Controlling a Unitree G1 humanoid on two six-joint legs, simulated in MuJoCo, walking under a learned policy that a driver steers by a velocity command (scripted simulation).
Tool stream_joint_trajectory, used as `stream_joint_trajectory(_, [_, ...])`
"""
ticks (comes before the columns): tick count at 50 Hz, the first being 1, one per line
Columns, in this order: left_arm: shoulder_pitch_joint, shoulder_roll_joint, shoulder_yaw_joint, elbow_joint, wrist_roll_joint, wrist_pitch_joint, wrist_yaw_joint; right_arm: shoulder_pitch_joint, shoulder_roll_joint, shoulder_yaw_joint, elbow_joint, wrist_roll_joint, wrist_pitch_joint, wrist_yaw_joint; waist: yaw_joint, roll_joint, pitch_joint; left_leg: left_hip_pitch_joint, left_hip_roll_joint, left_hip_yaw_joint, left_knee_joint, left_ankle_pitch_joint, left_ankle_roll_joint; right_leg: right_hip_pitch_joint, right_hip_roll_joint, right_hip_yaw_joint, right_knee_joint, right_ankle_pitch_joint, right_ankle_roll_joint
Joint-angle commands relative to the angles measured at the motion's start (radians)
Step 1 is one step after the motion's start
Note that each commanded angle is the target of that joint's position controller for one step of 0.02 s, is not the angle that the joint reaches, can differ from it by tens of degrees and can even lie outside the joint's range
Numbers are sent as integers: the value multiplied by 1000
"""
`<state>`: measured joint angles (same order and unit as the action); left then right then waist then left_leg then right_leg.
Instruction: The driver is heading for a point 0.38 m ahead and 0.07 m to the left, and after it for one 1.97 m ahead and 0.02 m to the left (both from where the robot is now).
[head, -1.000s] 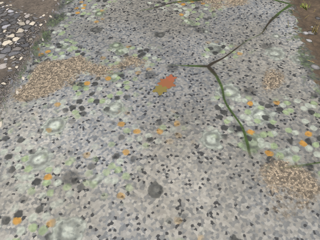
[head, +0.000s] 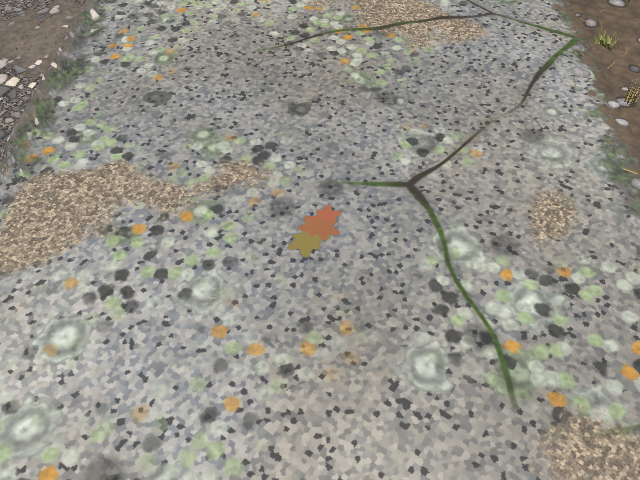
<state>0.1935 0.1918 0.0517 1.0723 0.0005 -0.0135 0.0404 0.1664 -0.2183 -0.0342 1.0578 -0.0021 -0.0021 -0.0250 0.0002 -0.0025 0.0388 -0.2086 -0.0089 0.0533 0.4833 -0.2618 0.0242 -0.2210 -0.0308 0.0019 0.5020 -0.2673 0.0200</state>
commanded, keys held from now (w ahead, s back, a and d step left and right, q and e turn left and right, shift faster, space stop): no key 0.50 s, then w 0.28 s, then w+q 0.22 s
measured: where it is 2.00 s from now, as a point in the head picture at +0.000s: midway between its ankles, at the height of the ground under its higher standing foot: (304, 405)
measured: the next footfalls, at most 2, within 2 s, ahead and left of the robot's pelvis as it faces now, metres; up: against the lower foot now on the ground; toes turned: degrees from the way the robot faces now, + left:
right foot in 0.82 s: +0.09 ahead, -0.16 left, +0.00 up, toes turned -3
left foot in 1.32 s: +0.42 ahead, +0.10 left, +0.00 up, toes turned +18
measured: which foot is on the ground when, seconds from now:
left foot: down 0.00-0.82, up 0.84-1.00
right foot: down 0.00-0.58, up 0.60-0.80, down 0.82-1.00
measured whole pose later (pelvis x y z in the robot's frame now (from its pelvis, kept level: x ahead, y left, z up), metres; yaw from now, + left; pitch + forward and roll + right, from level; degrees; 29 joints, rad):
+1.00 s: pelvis +0.11 -0.06 +0.01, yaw +4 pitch +1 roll +0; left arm 0.41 0.17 0.04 1.13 0.01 -0.12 0.00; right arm 0.21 -0.25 -0.07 1.02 0.04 -0.07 0.00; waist 0.03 0.04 -0.04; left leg -0.61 0.03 -0.07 1.13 -0.19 0.09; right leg -0.09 0.00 -0.13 0.37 -0.29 -0.03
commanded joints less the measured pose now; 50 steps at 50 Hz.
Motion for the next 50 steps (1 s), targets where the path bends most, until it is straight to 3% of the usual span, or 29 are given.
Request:
stream_joint_trajectory(1, [25, 111, 17, -19, 0, -3, 4, 20, -87, -14, -19, 1, -4, -5, -1, 0, -53, 27, 46, -40, -60, 223, 23, 26, -28, 21, -60, 261, -38])
stream_joint_trajectory(25, [47, 85, 3, 39, 1, 10, 11, 63, -66, -5, 34, 0, -6, -11, 0, 4, 4, -4, 53, -56, -110, 86, 23, 8, -9, 2, -97, 125, -22])
stream_joint_trajectory(26, [69, 74, 1, 51, 0, 11, 12, 84, -62, -5, 44, 0, -5, -12, 0, 12, -19, 4, 47, -55, -123, -34, 28, 14, 6, -16, -89, 31, -24])
stream_joint_trajectory(27, [74, 78, 3, 54, -6, 12, 14, 94, -86, -14, 46, 9, -1, -15, -6, 31, -4, -6, 47, -68, -135, -217, 46, -18, 35, -48, -45, -108, -31])
stream_joint_trajectory(28, [67, 83, 6, 45, -10, 9, 15, 106, -119, -26, 43, 17, 0, -18, -15, 65, 24, -27, 81, -121, -167, -402, 77, -76, 56, -73, 13, -230, -41])
stream_joint_trajectory(30, [17, 61, 2, 9, -11, -12, 9, 172, -170, -45, 45, 25, -12, -17, -45, 167, 72, -12, 262, -371, -305, -631, 175, -224, 52, -97, 214, -228, -54])
stream_joint_trajectory(31, [-5, 60, 2, -6, -15, -24, 1, 186, -186, -54, 43, 24, -23, -17, -54, 183, 99, -35, 343, -484, -355, -626, 224, -262, 10, -57, 325, -199, -67])
stream_joint_trajectory(33, [-21, 75, 12, -24, -28, -43, -13, 170, -164, -52, 26, 11, -49, -14, -41, 149, 108, 14, 395, -540, -371, -521, 247, -391, -51, 12, 495, -271, -89])
stream_joint_trajectory(35, [-10, 83, 18, -28, -36, -60, -21, 116, -144, -49, -4, 29, -64, -9, -11, 112, 83, 39, 339, -420, -351, -379, 187, -373, -79, 19, 371, -235, -101])
stream_joint_trajectory(37, [21, 63, 20, -11, -31, -71, -24, 80, -162, -53, -17, 38, -60, -5, 20, 111, 47, -49, 242, -256, -307, -263, 144, -166, -28, -59, 168, -155, -92])
stream_joint_trajectory(39, [154, 49, 28, 49, -26, -69, -28, 86, -169, -56, -18, 45, -49, 0, 71, 93, 13, -189, 179, -166, -204, -279, 136, 93, 55, -149, 39, 2, -68])
stream_joint_trajectory(40, [228, 59, 34, 74, -23, -64, -27, 84, -146, -48, -22, 47, -47, 2, 98, 59, 16, -262, 150, -154, -126, -273, 124, 187, 62, -137, -2, 4, -64])
stream_joint_trajectory(41, [327, 104, 46, 85, -19, -66, -22, 52, -86, -30, -39, 39, -51, 8, 139, -77, -1, -376, 85, -85, 127, -180, 78, 300, -75, 62, -110, -90, -98])
stream_joint_trajectory(42, [421, 207, 59, 77, -12, -72, -19, 42, -9, -13, -69, 22, -63, 12, 142, -310, -55, -550, -2, 2, 505, -256, 25, 403, -306, 425, -248, -176, -178])
stream_joint_trajectory(43, [451, 229, 55, 91, 12, -93, -29, 33, -25, -18, -92, 51, -76, 9, 138, -305, -54, -657, -23, -147, 712, -302, 49, 336, -434, 718, -353, -432, -301])
stream_joint_trajectory(44, [346, 168, 34, 65, 4, -111, -31, -10, -70, -26, -110, 73, -87, 13, 93, -170, 54, -760, 39, -205, 798, -205, 75, 286, -417, 655, -363, -520, -276])
stream_joint_trajectory(45, [259, 125, 19, 40, -4, -118, -37, -4, -90, -31, -106, 66, -93, 18, 59, -124, 88, -772, 61, -213, 795, -85, 90, 254, -362, 512, -355, -410, -219])
stream_joint_trajectory(47, [168, 99, 5, 10, -2, -118, -43, 33, -99, -45, -78, 43, -90, 17, 14, -96, 77, -669, 96, -209, 679, 62, 86, 197, -273, 251, -358, -88, -138])
stream_joint_trajectory(48, [184, 78, -1, 13, 7, -115, -41, 41, -94, -49, -70, 41, -83, 23, 15, -101, 59, -619, 97, -190, 649, 107, 79, 186, -237, 152, -353, 31, -115])
stream_joint_trajectory(50, [242, 84, -2, 26, 20, -113, -30, 23, -57, -46, -74, 38, -67, 35, 23, -81, 46, -609, 89, -162, 626, 167, 59, 190, -214, 49, -351, 202, -121])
